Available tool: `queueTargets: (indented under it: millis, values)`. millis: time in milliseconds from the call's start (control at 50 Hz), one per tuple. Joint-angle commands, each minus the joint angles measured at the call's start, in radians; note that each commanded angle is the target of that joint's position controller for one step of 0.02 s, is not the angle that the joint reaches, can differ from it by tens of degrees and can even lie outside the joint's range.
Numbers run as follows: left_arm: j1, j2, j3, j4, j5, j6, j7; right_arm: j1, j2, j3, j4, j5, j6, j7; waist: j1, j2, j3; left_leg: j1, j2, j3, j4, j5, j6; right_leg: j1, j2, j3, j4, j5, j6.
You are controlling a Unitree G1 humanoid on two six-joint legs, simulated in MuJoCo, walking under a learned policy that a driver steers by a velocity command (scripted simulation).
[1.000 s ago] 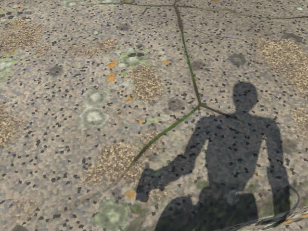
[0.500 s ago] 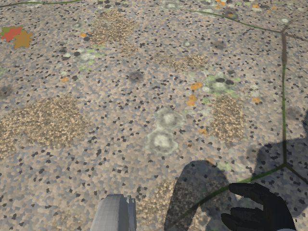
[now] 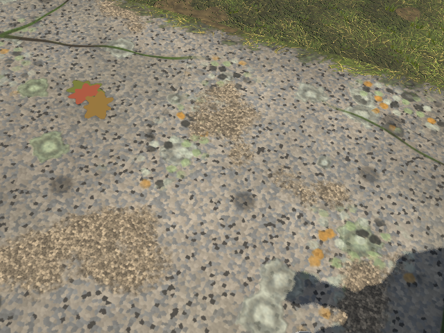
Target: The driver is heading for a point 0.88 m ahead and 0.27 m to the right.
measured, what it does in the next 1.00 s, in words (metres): walks ahead: right foot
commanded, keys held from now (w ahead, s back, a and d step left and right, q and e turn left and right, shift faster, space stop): no key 1.00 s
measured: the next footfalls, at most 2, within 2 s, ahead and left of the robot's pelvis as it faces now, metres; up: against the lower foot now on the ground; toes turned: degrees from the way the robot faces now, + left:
right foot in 0.40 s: +0.16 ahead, -0.16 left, +0.00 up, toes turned +2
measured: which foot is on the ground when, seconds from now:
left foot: down 0.00-1.00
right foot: up 0.00-0.38, down 0.40-1.00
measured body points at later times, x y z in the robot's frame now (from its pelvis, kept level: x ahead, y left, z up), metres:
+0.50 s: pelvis +0.12 -0.05 +0.00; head +0.13 -0.06 +0.45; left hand +0.24 +0.18 -0.12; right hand +0.17 -0.30 -0.14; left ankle +0.05 +0.03 -0.73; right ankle +0.12 -0.16 -0.74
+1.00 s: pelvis +0.13 -0.06 +0.01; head +0.13 -0.06 +0.46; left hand +0.18 +0.18 -0.14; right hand +0.19 -0.31 -0.14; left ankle +0.08 +0.04 -0.74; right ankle +0.12 -0.16 -0.74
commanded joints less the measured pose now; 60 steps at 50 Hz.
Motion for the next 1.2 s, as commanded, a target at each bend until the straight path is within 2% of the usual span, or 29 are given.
queueTargets:
  millis: [20,80,160,200,260,300,340,360,380,400,420,440,460,480,500,520,540,560,580,600,620,660,700,920,1200]
  values:
    - [-0.010,0.056,0.026,-0.031,-0.002,0.009,-0.012,0.108,-0.106,-0.022,-0.051,0.001,-0.001,-0.012,-0.022,0.113,-0.123,0.276,0.257,-0.193,-0.125,0.528,-0.148,-0.046,0.008,0.010,-0.080,0.032,0.018]
    - [-0.002,0.058,0.034,0.003,0.004,0.013,-0.020,0.132,-0.078,-0.009,-0.037,-0.001,-0.019,-0.009,-0.017,0.133,-0.099,0.292,0.275,-0.202,-0.161,0.475,-0.124,0.008,0.017,0.025,-0.180,0.021,0.016]
    - [0.003,0.065,0.037,0.034,0.004,0.012,-0.030,0.158,-0.078,-0.005,-0.012,-0.005,-0.045,-0.010,-0.006,0.137,-0.072,0.317,0.296,-0.207,-0.169,0.558,-0.100,0.110,0.023,0.023,-0.324,-0.029,-0.008]
    - [0.003,0.065,0.036,0.044,-0.004,0.009,-0.036,0.172,-0.069,-0.001,0.002,-0.009,-0.045,-0.009,-0.006,0.145,-0.063,0.319,0.292,-0.188,-0.145,0.682,-0.092,0.181,0.036,0.001,-0.389,-0.092,-0.017]
    - [0.003,0.061,0.030,0.049,-0.013,0.003,-0.031,0.206,-0.076,0.000,0.033,-0.009,-0.040,-0.012,-0.006,0.139,-0.065,0.321,0.294,-0.181,-0.088,0.887,-0.073,0.289,0.065,-0.030,-0.466,-0.226,-0.030]
    - [0.016,0.062,0.025,0.059,-0.031,-0.006,-0.027,0.194,-0.086,-0.001,0.048,-0.006,-0.037,-0.015,0.000,0.136,-0.073,0.315,0.294,-0.185,-0.055,0.983,-0.058,0.371,0.082,-0.041,-0.548,-0.281,-0.041]
    - [0.063,0.064,0.022,0.076,-0.042,-0.018,-0.017,0.177,-0.095,-0.002,0.065,0.002,-0.037,-0.018,0.023,0.124,-0.089,0.306,0.289,-0.198,-0.020,1.050,-0.053,0.484,0.096,-0.039,-0.690,-0.263,-0.061]
    - [0.107,0.072,0.025,0.088,-0.040,-0.023,-0.009,0.158,-0.103,-0.005,0.071,0.012,-0.038,-0.019,0.051,0.109,-0.100,0.286,0.283,-0.204,0.008,1.055,-0.064,0.571,0.090,-0.024,-0.785,-0.178,-0.072]
    - [0.180,0.078,0.026,0.107,-0.032,-0.033,0.001,0.126,-0.113,-0.006,0.071,0.025,-0.045,-0.017,0.096,0.090,-0.131,0.222,0.276,-0.200,0.037,1.012,-0.084,0.723,0.058,0.011,-0.901,-0.014,-0.088]
    - [0.245,0.120,0.033,0.115,-0.017,-0.044,0.013,0.133,-0.106,0.000,0.059,0.033,-0.061,-0.010,0.105,0.041,-0.206,0.095,0.272,-0.195,0.059,0.799,-0.107,0.942,-0.040,0.096,-0.865,0.236,-0.119]
    - [0.238,0.174,0.037,0.106,-0.012,-0.047,0.018,0.211,-0.074,0.003,0.063,0.034,-0.066,0.000,0.055,-0.113,-0.227,-0.063,0.205,-0.133,0.107,0.295,-0.134,1.104,-0.189,0.213,-0.757,0.739,-0.211]
    - [0.208,0.097,0.017,0.108,-0.034,-0.047,0.009,0.227,-0.052,0.003,0.106,0.037,-0.044,0.000,0.073,-0.191,-0.248,-0.065,0.116,-0.057,0.133,-0.193,-0.153,1.051,-0.257,0.260,-0.760,0.873,-0.338]
    - [0.177,0.040,-0.005,0.097,-0.031,-0.055,0.001,0.165,-0.059,0.002,0.109,0.015,-0.020,-0.003,0.080,-0.147,-0.200,-0.040,0.105,-0.028,0.125,-0.342,-0.138,0.949,-0.248,0.279,-0.825,0.745,-0.341]
    - [0.142,0.043,-0.010,0.090,-0.018,-0.062,0.000,0.121,-0.045,0.003,0.109,0.006,-0.007,0.001,0.073,-0.102,-0.141,-0.020,0.106,-0.018,0.094,-0.310,-0.135,0.873,-0.210,0.259,-0.864,0.594,-0.314]
    - [0.123,0.057,-0.012,0.095,-0.011,-0.066,0.002,0.109,-0.032,0.007,0.114,0.002,0.000,0.007,0.056,-0.084,-0.110,0.022,0.114,-0.012,0.032,-0.236,-0.132,0.810,-0.174,0.231,-0.889,0.484,-0.282]
    - [0.105,0.078,-0.009,0.101,-0.012,-0.068,0.006,0.116,-0.025,0.009,0.122,0.000,0.005,0.015,0.030,-0.088,-0.085,0.088,0.129,-0.016,-0.054,-0.126,-0.128,0.740,-0.125,0.188,-0.899,0.362,-0.236]
    - [0.100,0.102,-0.001,0.103,-0.011,-0.071,0.003,0.122,-0.033,0.008,0.130,-0.004,0.006,0.021,0.023,-0.088,-0.080,0.147,0.134,-0.034,-0.118,-0.018,-0.122,0.688,-0.075,0.152,-0.907,0.197,-0.190]
    - [0.114,0.103,0.001,0.104,-0.015,-0.074,-0.002,0.099,-0.063,0.002,0.131,-0.007,0.005,0.024,0.037,-0.061,-0.057,0.158,0.150,-0.060,-0.146,0.035,-0.112,0.642,-0.039,0.136,-0.924,0.014,-0.152]
    - [0.120,0.099,0.001,0.103,-0.020,-0.075,-0.009,0.088,-0.091,-0.007,0.138,-0.006,0.003,0.024,0.050,-0.012,-0.011,0.125,0.164,-0.056,-0.135,0.039,-0.103,0.630,-0.012,0.115,-0.939,-0.078,-0.135]
    - [0.123,0.097,0.001,0.108,-0.021,-0.077,-0.011,0.085,-0.089,-0.009,0.150,-0.004,-0.001,0.024,0.051,0.015,-0.001,0.109,0.174,-0.053,-0.132,0.066,-0.097,0.664,-0.004,0.103,-0.933,-0.049,-0.132]
    - [0.138,0.096,0.002,0.119,-0.021,-0.080,-0.009,0.083,-0.082,-0.008,0.160,0.000,-0.005,0.021,0.051,0.016,-0.005,0.117,0.181,-0.052,-0.140,0.101,-0.093,0.688,-0.004,0.099,-0.916,0.025,-0.134]
    - [0.173,0.101,0.005,0.140,-0.024,-0.085,-0.004,0.072,-0.083,-0.009,0.169,0.004,-0.014,0.012,0.054,0.017,-0.053,0.142,0.192,-0.052,-0.144,0.187,-0.088,0.747,-0.007,0.092,-0.883,0.168,-0.137]
    - [0.188,0.096,0.004,0.151,-0.025,-0.088,-0.003,0.062,-0.085,-0.009,0.183,0.009,-0.019,0.009,0.059,0.022,-0.091,0.172,0.197,-0.043,-0.141,0.238,-0.090,0.778,-0.009,0.088,-0.872,0.220,-0.140]
    - [0.223,0.101,0.000,0.233,-0.018,-0.070,0.003,0.031,-0.090,-0.005,0.268,0.010,-0.011,0.003,0.067,0.017,-0.049,0.175,0.212,-0.034,-0.170,0.231,-0.086,0.777,-0.001,0.087,-0.896,0.160,-0.130]
    - [0.248,0.090,-0.018,0.334,-0.017,-0.059,0.005,0.060,-0.069,0.016,0.374,0.011,-0.009,0.000,0.072,0.029,-0.011,0.143,0.216,-0.034,-0.204,0.150,-0.083,0.771,0.004,0.093,-0.925,0.060,-0.129]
